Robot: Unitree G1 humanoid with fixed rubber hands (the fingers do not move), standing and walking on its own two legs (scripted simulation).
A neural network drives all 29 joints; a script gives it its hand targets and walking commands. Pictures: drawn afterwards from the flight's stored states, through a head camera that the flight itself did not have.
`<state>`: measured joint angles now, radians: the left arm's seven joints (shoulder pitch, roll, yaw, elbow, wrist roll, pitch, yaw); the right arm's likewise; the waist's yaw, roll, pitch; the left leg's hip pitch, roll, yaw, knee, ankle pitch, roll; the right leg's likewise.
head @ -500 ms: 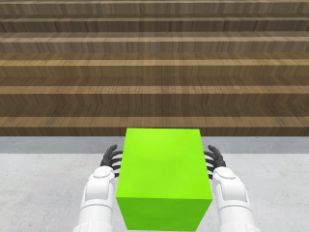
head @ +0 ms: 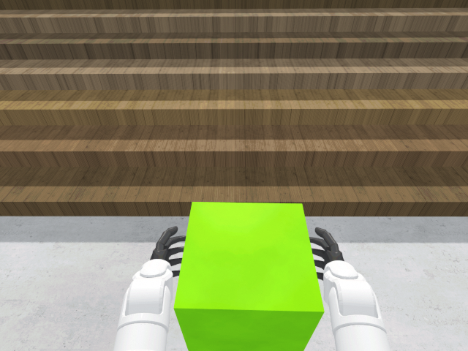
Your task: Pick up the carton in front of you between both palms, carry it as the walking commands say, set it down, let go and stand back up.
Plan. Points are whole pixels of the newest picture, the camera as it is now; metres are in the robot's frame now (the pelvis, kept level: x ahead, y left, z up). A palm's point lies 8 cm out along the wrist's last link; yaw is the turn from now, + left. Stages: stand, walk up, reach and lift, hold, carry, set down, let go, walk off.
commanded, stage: reach and lift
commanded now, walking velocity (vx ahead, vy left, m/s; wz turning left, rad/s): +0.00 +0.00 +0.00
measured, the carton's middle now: (245, 283) +0.30 +0.00 -0.04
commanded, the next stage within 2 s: hold in 0.10 s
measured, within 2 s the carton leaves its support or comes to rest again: neither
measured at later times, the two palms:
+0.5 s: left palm (158, 267) +0.27 +0.15 +0.05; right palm (337, 269) +0.28 -0.15 +0.05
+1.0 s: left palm (158, 264) +0.28 +0.15 +0.05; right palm (337, 267) +0.28 -0.15 +0.05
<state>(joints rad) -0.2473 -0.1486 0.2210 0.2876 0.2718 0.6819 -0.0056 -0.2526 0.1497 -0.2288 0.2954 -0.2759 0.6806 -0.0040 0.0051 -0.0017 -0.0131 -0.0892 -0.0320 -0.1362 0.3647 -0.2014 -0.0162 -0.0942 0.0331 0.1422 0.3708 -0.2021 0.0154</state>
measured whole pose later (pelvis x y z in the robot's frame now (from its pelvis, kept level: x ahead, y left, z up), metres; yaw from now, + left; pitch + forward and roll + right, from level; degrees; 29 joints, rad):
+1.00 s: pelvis -0.01 +0.00 +0.00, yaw +0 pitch -7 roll +0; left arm -0.27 -0.15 0.22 0.23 0.28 0.76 -0.01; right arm -0.27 0.15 -0.23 0.23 -0.28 0.76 0.01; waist 0.00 0.00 0.01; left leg -0.04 -0.03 -0.13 0.35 -0.19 -0.02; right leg -0.05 0.03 0.13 0.35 -0.19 0.01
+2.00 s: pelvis +0.30 +0.06 -0.02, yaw -2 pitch +4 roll +1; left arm -0.08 -0.13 0.09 -0.49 0.04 1.27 0.14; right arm -0.08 0.13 -0.06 -0.45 -0.06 1.24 -0.13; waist 0.00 -0.02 -0.11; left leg -0.38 0.01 0.26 0.55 -0.25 0.10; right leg -0.34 -0.09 -0.06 1.11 -0.44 0.00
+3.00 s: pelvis +0.94 +0.06 -0.02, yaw -1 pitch +5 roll +0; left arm -0.70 -0.08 0.32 -0.12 0.04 1.28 0.17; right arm -0.70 0.07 -0.29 -0.08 -0.02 1.24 -0.18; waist -0.08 -0.02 0.05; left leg -0.44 -0.02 0.16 0.58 -0.24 0.11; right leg -0.56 0.00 -0.02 1.45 -0.41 -0.06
